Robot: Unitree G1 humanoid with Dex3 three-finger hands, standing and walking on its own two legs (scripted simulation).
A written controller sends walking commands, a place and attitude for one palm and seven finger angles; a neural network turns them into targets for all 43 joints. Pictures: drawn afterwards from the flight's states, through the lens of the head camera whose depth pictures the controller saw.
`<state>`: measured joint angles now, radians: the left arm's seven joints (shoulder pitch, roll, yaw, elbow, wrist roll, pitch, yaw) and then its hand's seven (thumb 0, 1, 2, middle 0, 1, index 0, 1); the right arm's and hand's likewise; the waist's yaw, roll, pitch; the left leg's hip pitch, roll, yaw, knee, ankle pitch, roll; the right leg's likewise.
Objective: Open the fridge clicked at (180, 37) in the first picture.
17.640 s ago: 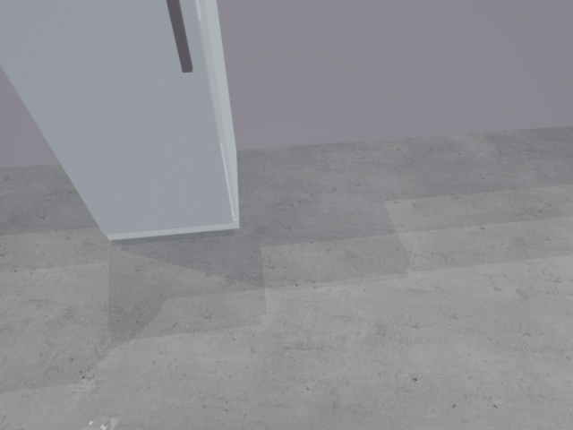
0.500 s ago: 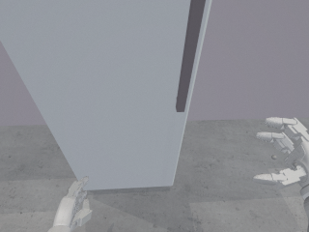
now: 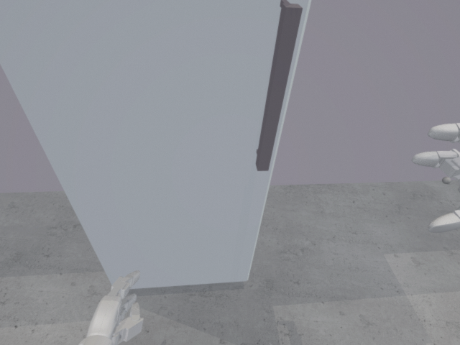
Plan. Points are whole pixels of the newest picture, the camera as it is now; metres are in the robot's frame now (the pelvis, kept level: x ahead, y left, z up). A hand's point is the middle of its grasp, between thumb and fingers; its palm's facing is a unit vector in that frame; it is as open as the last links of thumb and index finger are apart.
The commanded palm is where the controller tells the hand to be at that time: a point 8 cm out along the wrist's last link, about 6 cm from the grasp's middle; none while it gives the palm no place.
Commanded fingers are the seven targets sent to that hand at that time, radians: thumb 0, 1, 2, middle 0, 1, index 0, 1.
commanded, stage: raise the hand to about handle height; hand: right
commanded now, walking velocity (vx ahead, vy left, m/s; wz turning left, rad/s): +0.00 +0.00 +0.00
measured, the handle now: (271, 97) +0.53 -0.07 +0.21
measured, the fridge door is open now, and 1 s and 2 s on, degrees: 0 0 0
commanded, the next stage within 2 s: move the hooked fingers beside the handle in 0.42 s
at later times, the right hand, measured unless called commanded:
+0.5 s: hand (414, 175) +0.30 -0.26 +0.21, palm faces +0.02 +0.99 -0.13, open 14.0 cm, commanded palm +0.26 -0.30 +0.23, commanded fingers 0.00 0.50 -0.30 0.30 1.20 0.30 1.20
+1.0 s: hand (375, 154) +0.35 -0.22 +0.21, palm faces -0.02 +1.00 -0.08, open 14.0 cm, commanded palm +0.32 -0.26 +0.22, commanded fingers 0.00 0.50 -0.30 0.30 1.20 0.30 1.20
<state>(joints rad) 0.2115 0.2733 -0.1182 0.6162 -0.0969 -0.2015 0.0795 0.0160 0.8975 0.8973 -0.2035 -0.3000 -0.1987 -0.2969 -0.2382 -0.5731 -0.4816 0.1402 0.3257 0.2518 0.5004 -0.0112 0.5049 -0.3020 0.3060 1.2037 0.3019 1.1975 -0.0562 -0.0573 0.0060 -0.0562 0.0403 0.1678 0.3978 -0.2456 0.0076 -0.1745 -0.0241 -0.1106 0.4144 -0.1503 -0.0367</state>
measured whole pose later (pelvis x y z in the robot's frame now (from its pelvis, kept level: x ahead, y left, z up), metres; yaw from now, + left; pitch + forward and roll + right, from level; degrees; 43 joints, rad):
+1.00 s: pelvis +0.02 +0.01 +0.00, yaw +1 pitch -3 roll +0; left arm 0.20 0.27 -0.09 0.61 -0.10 -0.16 0.09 0.02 0.90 0.90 -0.20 -0.30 -0.20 -0.30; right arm -0.33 -0.47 -0.38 0.20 0.29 0.27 0.39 -0.01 0.51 -0.30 0.31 1.20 0.30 1.20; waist -0.03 -0.05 -0.01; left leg -0.08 0.03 0.15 0.43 -0.30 0.02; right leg -0.18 -0.04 -0.12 0.44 -0.19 -0.02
